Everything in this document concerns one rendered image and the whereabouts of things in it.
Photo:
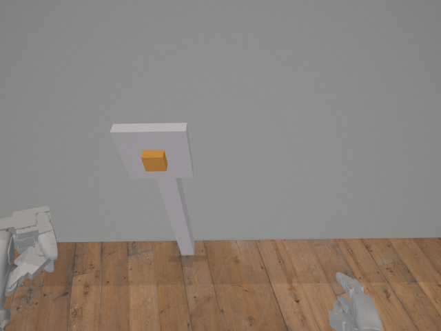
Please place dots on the right robot hand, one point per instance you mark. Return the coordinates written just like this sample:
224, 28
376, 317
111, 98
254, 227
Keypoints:
359, 314

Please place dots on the button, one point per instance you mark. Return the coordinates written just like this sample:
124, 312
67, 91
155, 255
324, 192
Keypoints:
154, 160

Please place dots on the left robot hand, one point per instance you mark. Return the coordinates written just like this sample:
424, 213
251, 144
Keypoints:
31, 234

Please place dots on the panel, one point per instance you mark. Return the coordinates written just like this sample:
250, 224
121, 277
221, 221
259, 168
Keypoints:
132, 138

